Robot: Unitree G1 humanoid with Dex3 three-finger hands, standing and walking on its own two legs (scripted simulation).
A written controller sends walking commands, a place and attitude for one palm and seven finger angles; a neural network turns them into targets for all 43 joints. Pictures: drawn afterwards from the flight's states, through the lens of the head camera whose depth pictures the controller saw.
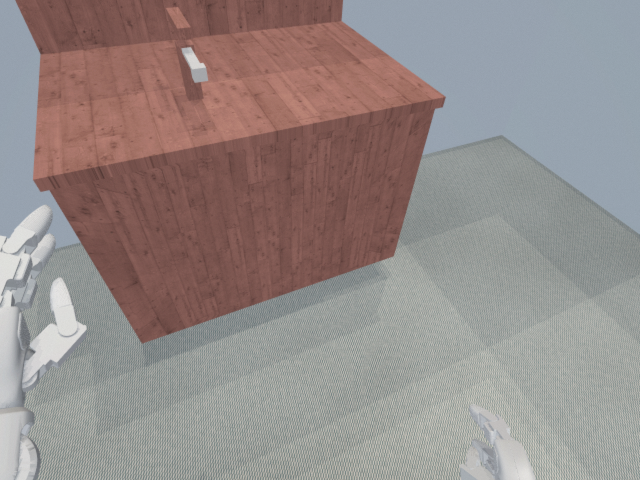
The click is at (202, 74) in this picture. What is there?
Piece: tap's lever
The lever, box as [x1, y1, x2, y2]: [190, 63, 207, 82]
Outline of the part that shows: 203,63 190,64 192,77 195,82 207,80 206,70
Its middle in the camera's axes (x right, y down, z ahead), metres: -0.25 -0.34 +0.80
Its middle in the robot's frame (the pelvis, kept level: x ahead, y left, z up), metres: +0.83 +0.31 +0.12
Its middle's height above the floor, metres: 0.89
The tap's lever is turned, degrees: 0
